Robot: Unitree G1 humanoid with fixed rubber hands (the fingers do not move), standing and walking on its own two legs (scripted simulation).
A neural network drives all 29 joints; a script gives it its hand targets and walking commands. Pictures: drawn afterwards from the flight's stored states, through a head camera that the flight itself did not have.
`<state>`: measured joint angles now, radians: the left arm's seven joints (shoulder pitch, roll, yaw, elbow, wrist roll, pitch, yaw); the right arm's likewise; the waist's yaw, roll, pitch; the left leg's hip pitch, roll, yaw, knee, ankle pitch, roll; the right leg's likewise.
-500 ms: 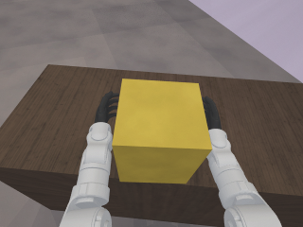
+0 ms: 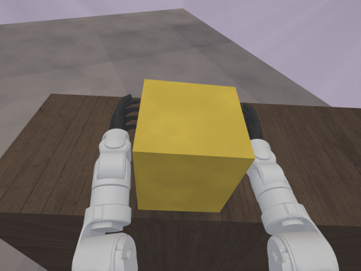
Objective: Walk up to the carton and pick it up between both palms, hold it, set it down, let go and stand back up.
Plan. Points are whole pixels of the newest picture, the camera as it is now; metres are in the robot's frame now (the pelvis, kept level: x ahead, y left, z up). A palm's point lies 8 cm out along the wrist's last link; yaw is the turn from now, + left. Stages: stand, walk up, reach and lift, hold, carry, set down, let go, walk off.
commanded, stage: reach and lift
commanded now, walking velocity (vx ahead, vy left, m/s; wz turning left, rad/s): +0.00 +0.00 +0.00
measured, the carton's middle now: (184, 150) +0.37 +0.00 +0.08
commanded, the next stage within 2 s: hold in 1.64 s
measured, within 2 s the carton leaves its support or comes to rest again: neither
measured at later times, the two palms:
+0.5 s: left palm (115, 112) +0.37 +0.15 +0.19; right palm (258, 120) +0.37 -0.15 +0.18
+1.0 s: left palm (111, 100) +0.38 +0.15 +0.22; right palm (261, 104) +0.38 -0.15 +0.21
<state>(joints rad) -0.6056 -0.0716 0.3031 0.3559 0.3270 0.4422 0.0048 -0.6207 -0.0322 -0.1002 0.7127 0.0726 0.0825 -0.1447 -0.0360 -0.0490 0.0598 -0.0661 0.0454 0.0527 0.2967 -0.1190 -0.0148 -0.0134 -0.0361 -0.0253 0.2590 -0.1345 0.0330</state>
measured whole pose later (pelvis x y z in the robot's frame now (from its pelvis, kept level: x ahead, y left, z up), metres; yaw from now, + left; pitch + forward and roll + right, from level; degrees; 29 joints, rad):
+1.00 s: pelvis +0.00 +0.00 +0.00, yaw +2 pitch -8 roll -1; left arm -0.78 -0.01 0.37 0.33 0.34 0.68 -0.04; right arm -0.85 -0.09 -0.04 0.75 0.20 0.30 -0.19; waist -0.10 -0.05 0.01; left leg -0.04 0.05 0.02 0.31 -0.13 -0.02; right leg 0.03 -0.03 -0.05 0.26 -0.14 0.03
